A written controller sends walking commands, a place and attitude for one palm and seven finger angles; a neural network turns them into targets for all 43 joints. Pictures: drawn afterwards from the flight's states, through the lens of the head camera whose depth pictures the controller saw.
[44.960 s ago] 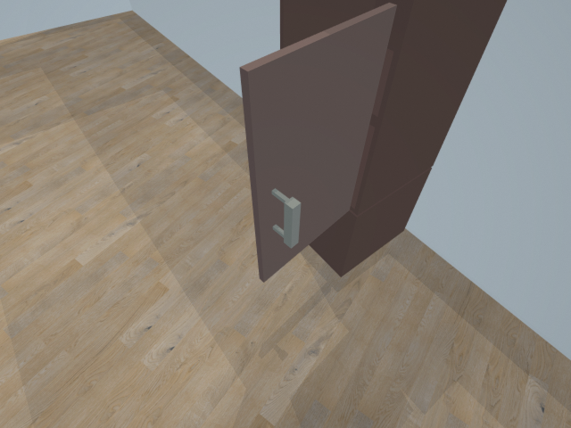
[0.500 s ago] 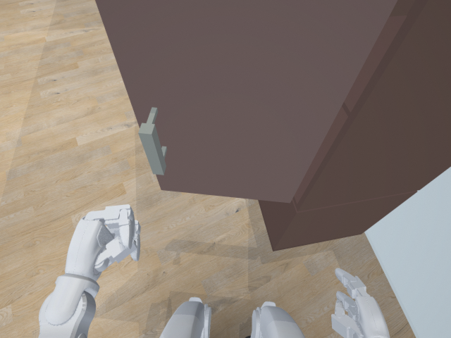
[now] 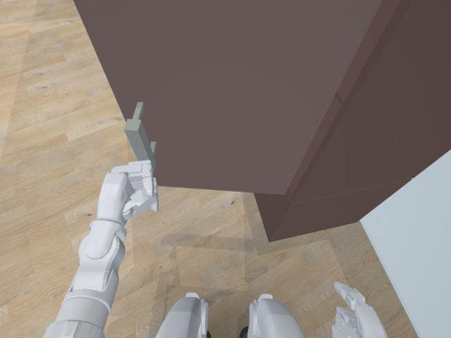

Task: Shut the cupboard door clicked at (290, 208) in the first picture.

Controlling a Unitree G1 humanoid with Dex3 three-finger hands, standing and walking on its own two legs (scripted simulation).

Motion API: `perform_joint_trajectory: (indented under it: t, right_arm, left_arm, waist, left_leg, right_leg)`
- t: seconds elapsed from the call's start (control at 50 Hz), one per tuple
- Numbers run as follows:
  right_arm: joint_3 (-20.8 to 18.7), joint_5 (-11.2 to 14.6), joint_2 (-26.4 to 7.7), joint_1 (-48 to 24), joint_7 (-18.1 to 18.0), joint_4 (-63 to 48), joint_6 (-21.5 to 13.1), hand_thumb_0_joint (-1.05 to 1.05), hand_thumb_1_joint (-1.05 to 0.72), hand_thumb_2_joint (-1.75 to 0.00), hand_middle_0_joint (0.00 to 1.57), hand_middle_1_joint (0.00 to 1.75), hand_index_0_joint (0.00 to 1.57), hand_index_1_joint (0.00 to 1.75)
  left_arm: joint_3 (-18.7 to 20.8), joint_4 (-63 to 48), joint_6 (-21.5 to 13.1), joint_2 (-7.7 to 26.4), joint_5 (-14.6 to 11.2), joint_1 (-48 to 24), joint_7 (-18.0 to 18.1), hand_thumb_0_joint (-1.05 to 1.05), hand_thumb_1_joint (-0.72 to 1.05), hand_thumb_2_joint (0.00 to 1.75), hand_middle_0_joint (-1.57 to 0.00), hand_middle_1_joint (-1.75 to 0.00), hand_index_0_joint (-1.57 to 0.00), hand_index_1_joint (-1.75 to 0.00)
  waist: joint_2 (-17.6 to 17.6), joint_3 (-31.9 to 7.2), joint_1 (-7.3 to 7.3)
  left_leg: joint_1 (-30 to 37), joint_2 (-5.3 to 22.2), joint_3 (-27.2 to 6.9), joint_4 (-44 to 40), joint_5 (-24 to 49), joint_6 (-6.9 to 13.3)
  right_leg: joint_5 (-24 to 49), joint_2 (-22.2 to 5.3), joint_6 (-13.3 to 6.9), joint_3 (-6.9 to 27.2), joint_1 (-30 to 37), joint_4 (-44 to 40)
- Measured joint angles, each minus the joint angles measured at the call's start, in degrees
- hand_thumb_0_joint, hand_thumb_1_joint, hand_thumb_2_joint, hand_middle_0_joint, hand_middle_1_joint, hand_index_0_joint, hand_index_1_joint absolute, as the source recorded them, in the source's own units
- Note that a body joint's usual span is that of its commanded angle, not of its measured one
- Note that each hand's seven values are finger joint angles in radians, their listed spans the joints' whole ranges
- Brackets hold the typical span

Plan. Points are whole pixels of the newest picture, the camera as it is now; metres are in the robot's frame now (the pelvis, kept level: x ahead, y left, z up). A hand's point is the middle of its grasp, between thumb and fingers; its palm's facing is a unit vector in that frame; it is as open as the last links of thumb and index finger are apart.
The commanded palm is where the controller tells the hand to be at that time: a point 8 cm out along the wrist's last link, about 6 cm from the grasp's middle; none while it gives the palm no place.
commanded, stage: bring the fist close to the handle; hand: left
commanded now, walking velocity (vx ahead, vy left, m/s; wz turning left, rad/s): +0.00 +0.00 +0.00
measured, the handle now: (144, 138) +0.47 +0.17 +0.03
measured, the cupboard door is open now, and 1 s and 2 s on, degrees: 73 70 54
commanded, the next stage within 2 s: push the door shut along its arc in 0.50 s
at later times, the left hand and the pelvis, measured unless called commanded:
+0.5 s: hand (154, 188) +0.36 +0.14 +0.03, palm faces -0.04 -1.00 -0.02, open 3.1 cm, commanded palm +0.35 +0.19 +0.03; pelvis +0.00 +0.00 +0.01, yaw +0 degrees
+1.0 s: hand (162, 165) +0.41 +0.13 +0.03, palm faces -0.13 -0.99 -0.05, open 3.1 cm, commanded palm +0.41 +0.17 +0.03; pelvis -0.01 +0.00 +0.00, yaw +0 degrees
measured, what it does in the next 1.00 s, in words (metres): stands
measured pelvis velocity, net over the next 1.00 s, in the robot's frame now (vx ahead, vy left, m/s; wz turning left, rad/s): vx -0.01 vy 0.00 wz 0.00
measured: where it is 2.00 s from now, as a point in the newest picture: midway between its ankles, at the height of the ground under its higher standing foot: outside the picture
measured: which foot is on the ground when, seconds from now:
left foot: down 0.00-1.00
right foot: down 0.00-1.00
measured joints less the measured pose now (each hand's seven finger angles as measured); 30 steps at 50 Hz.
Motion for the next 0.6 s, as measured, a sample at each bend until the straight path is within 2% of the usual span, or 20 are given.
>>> perform_joint_trajectory:
  t: [0.06, 0.16, 0.3, 0.42, 0.5, 0.6]
  right_arm:
    - [-0.24, -0.02, 0.03, 0.43, -0.01, 0.3, 0.44, 0.02, -0.9, -0.9, 0.21, 0.3, 0.21, 0.3]
    - [-0.43, -0.43, 0.08, 1.29, 0.31, 1.32, 1.23, 0.01, -0.9, -0.9, 0.21, 0.3, 0.21, 0.3]
    - [-0.7, -0.37, 0.29, 2.46, 1.23, 0.89, 3.48, 0.01, -0.9, -0.9, 0.21, 0.3, 0.21, 0.3]
    - [-1.09, -0.18, 0.02, 2.9, 1.02, 1.22, 3.65, 0.01, -0.9, -0.9, 0.2, 0.3, 0.2, 0.3]
    - [-0.85, -0.32, -0.11, 1.73, 0.69, 1.88, 3.36, 0.01, -0.9, -0.9, 0.21, 0.3, 0.2, 0.3]
    - [-0.88, -0.44, -0.13, -0.14, 0.65, 1.55, 3.25, 0.01, -0.9, -0.9, 0.21, 0.3, 0.21, 0.3]
  left_arm:
    - [-0.3, 1.27, 0.03, -0.63, -0.1, -1.46, 0.18, 0.01, 0.9, 0.9, -1.3, -1.5, -1.3, -1.5]
    - [0.47, 4.46, -2.4, -1.72, 0.55, -4.65, 1.86, 0.01, 0.9, 0.9, -1.3, -1.5, -1.3, -1.5]
    - [2.76, 7.49, -2.97, -0.8, 1.1, -4.5, 1.7, 0.01, 0.9, 0.9, -1.3, -1.5, -1.3, -1.5]
    - [1.38, 5.36, -5.21, -1.22, -0.14, -0.84, 0.82, 0.01, 0.9, 0.9, -1.3, -1.5, -1.3, -1.5]
    - [0.93, 7.86, -6.84, -1.32, 0.48, -3.22, 0.78, 0.01, 0.9, 0.9, -1.3, -1.5, -1.3, -1.5]
    - [1.04, 10.22, -6.3, -0.96, 1.16, -6.71, 0.86, 0.01, 0.9, 0.9, -1.3, -1.5, -1.3, -1.5]
  waist:
    - [0.14, 0.12, -0.25]
    - [-0.14, -0.2, -0.58]
    - [-0.54, -0.18, -0.9]
    - [-0.24, 0.22, -0.07]
    - [-0.65, 0.43, 0.05]
    - [-0.73, 0.82, -0.48]
  left_leg:
    - [0.35, 0.07, 0.33, -0.65, 0.12, 0.07]
    - [0.76, 0.08, 0.9, -1.38, 0.15, 0.19]
    - [1.57, 0.36, 1.53, -2.27, 0.17, 0.16]
    - [3.05, 0.19, 1.28, -3.31, 0.51, 0.27]
    - [2.25, -0.07, 0.77, -2.53, 0.59, 0.3]
    - [0.51, -0.05, 0.52, -1.23, 0.58, 0.27]
  right_leg:
    - [0.2, 0.1, 0.13, 0.39, 0.17, -0.53]
    - [0.23, 0.16, 0.26, 1.01, 0.23, -0.86]
    - [0.4, 0.49, 0.27, 1.72, 0.62, -1.43]
    - [0.71, 0.4, 0.42, 1.58, 2.3, -2.65]
    - [0.61, 0.1, 0.37, 0.99, 1.82, -2.06]
    - [0.67, 0.02, 0.33, 0.63, 0.3, -1.05]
